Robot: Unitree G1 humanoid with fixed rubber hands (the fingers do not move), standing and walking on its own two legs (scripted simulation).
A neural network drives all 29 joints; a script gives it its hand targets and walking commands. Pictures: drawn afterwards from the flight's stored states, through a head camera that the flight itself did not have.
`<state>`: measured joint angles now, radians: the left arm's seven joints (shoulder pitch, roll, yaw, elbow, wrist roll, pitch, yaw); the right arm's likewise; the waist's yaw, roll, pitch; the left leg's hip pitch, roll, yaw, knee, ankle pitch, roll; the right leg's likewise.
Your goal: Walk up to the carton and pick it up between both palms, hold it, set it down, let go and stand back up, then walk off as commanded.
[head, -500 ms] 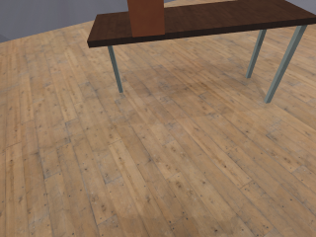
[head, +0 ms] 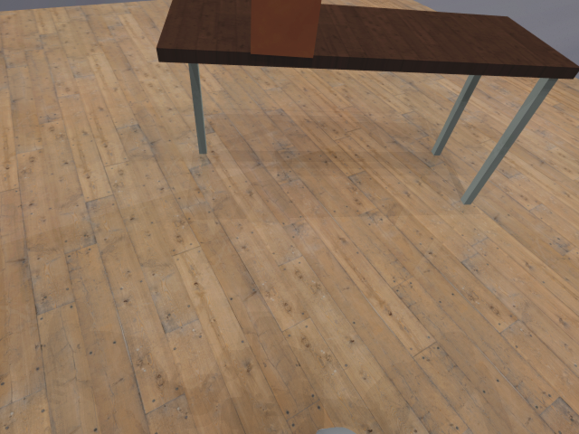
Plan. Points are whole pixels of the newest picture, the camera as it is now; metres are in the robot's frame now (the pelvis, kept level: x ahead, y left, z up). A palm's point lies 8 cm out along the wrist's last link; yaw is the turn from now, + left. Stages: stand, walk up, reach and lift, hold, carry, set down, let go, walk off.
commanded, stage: walk off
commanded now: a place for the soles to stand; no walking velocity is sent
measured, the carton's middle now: (283, 0) +1.28 -0.07 +0.12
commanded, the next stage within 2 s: stand in 1.00 s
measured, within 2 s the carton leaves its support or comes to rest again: neither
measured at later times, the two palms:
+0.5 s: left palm (116, 429) +0.18 +0.22 -0.07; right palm out of the picture +0.13 -0.41 -0.12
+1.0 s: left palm out of the picture +0.16 +0.24 -0.10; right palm out of the picture +0.12 -0.41 -0.09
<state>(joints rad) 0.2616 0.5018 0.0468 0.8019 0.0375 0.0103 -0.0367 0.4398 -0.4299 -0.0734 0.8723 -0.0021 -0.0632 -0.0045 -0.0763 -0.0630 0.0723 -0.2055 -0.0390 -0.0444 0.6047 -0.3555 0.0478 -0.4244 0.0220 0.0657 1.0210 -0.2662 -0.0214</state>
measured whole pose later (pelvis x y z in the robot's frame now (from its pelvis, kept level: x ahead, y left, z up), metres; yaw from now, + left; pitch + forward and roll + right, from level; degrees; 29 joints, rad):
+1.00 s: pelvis +0.05 -0.07 -0.01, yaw -5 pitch -2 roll +2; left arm 0.23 0.43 0.05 0.82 0.01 0.00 -0.01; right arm 0.17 -0.41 -0.07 0.88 0.00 -0.05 -0.03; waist 0.01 -0.04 0.10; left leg -0.31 0.01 0.00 0.60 -0.25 -0.01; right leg -0.31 0.07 0.06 0.70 -0.41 -0.05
